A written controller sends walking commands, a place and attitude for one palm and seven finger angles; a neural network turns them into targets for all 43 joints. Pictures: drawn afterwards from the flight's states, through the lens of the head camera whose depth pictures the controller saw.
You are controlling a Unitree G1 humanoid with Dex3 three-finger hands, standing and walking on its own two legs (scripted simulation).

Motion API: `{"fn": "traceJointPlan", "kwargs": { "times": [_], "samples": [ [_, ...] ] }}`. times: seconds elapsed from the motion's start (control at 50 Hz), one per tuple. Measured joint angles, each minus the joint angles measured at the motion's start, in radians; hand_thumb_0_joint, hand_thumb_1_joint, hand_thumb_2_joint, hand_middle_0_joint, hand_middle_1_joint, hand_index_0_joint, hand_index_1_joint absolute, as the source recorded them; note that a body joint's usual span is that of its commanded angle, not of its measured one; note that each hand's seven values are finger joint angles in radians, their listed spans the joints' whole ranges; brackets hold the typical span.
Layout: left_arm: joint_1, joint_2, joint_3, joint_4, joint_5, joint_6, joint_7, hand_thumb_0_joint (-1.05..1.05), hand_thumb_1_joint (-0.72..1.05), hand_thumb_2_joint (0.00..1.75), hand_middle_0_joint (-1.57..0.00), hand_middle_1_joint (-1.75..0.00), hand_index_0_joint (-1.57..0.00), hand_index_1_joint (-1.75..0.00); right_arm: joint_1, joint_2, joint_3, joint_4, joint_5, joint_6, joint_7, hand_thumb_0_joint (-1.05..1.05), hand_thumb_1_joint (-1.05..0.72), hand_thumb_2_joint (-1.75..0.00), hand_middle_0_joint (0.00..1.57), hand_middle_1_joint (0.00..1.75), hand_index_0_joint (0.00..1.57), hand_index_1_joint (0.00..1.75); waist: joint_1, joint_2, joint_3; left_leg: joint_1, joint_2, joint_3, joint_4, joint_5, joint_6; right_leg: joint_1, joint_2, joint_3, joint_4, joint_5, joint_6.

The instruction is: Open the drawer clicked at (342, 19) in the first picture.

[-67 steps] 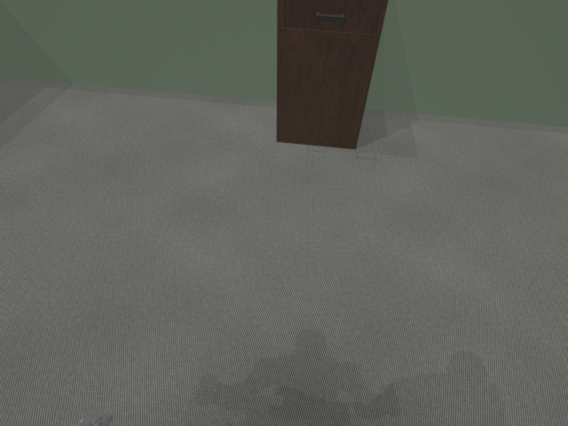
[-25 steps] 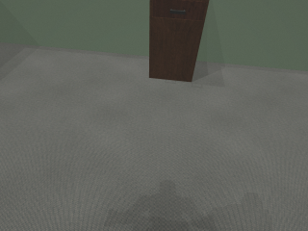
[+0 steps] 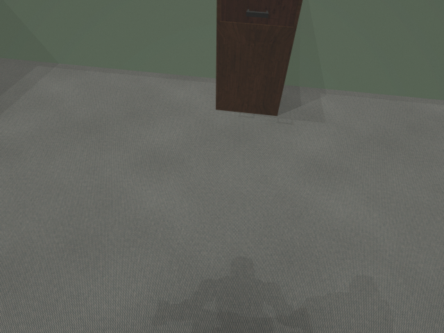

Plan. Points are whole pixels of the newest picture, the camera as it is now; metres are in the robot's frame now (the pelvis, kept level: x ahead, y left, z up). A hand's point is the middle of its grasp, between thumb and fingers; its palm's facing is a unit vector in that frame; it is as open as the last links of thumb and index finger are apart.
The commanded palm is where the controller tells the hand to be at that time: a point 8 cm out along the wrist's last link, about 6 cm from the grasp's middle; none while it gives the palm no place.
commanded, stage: look at it before walking up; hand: left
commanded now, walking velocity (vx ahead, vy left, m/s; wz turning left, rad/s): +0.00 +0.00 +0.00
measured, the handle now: (257, 12) +1.72 -0.11 -0.06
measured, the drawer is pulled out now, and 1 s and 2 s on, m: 0.00 0.00 0.00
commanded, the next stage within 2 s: walk to a spot facing it in 0.10 s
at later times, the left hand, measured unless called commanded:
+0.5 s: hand out of the picture +0.06 +0.19 -0.19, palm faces -0.08 -0.97 -0.22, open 7.4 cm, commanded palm none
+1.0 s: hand (145, 314) +0.20 +0.19 -0.20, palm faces -0.16 -0.98 -0.15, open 7.4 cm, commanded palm none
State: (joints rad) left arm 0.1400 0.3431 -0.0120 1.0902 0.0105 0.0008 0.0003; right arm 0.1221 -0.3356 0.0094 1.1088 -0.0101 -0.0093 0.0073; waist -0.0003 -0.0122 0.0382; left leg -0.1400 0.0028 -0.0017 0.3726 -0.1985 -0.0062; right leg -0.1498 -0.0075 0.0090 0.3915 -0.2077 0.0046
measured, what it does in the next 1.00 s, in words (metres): walks ahead: left foot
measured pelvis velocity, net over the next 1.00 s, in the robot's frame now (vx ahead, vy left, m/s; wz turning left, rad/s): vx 0.25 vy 0.00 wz -0.26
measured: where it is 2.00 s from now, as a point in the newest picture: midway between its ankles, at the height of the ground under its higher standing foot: (252, 245)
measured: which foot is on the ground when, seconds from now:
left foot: down 0.00-0.56, up 0.58-0.90, down 0.92-1.00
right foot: down 0.00-0.92, up 0.94-1.00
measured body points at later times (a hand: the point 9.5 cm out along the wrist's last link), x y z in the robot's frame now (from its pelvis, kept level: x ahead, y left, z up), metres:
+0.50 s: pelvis +0.05 -0.01 -0.02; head +0.05 -0.01 +0.43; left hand +0.06 +0.24 -0.17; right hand +0.05 -0.27 -0.17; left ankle +0.00 +0.12 -0.75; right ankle +0.01 -0.12 -0.74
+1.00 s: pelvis +0.25 +0.00 -0.03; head +0.28 +0.02 +0.42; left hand +0.21 +0.24 -0.19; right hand +0.32 -0.24 -0.16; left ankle +0.34 +0.08 -0.75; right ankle +0.07 -0.09 -0.67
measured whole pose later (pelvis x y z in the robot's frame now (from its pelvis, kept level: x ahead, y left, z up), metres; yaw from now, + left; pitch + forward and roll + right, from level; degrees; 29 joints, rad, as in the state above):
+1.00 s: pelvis +0.25 +0.00 -0.03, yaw -15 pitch -1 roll +0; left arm 0.45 0.17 0.05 1.15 0.02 -0.03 0.01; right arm 0.11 -0.13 -0.03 0.97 -0.03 -0.08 0.01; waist 0.03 -0.06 0.06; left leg -0.41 0.08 0.18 0.69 -0.26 0.04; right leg -0.23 0.00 0.04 1.13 -0.48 -0.04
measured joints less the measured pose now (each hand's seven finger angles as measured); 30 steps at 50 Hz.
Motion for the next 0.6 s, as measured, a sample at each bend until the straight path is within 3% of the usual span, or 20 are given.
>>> {"fn": "traceJointPlan", "kwargs": {
  "times": [0.26, 0.44, 0.52, 0.56, 0.6],
  "samples": [
    [0.006, -0.003, 0.0, 0.006, -0.001, 0.0, 0.006, 0.01, 0.91, 0.9, -0.2, -0.3, -0.2, -0.3, -0.007, 0.003, 0.002, 0.004, -0.002, 0.003, -0.004, 0.01, -0.91, -0.9, 0.2, 0.3, 0.2, 0.29, 0.003, 0.003, -0.004, 0.008, 0.005, 0.002, -0.003, -0.006, -0.005, 0.007, 0.005, 0.001, -0.004, -0.005, -0.003],
    [0.145, -0.076, 0.018, -0.019, 0.011, 0.022, -0.019, 0.0, 0.91, 0.9, -0.2, -0.3, -0.2, -0.3, 0.099, 0.081, -0.005, -0.028, -0.016, 0.006, 0.002, 0.0, -0.91, -0.9, 0.2, 0.3, 0.2, 0.29, 0.013, -0.004, -0.053, -0.022, 0.029, 0.059, 0.13, -0.134, -0.002, -0.064, 0.029, 0.052, 0.171, -0.161, -0.029],
    [0.2, -0.117, 0.028, -0.02, 0.012, 0.012, -0.027, 0.0, 0.91, 0.9, -0.2, -0.3, -0.2, -0.3, 0.165, 0.115, -0.018, -0.031, -0.014, -0.011, -0.001, 0.0, -0.91, -0.9, 0.2, 0.3, 0.2, 0.29, 0.011, -0.002, -0.034, 0.001, 0.049, 0.095, 0.181, -0.203, -0.019, -0.096, 0.015, -0.007, 0.248, -0.19, -0.033],
    [0.21, -0.143, 0.032, -0.019, 0.014, -0.008, -0.027, 0.01, 0.91, 0.9, -0.2, -0.3, -0.2, -0.3, 0.201, 0.12, -0.024, -0.019, -0.011, -0.011, -0.004, 0.0, -0.91, -0.9, 0.2, 0.3, 0.2, 0.29, -0.002, 0.031, -0.022, -0.029, 0.084, 0.083, 0.285, -0.242, -0.018, -0.072, 0.036, -0.04, 0.246, -0.174, -0.041],
    [0.23, -0.16, 0.035, -0.026, 0.01, -0.041, -0.014, 0.01, 0.91, 0.9, -0.2, -0.3, -0.2, -0.3, 0.218, 0.132, -0.023, 0.006, -0.011, 0.005, -0.003, 0.0, -0.91, -0.9, 0.2, 0.3, 0.2, 0.29, 0.012, 0.028, -0.021, -0.119, 0.083, 0.075, 0.503, -0.291, -0.006, -0.045, 0.041, -0.045, 0.234, -0.21, -0.053]
  ]
}}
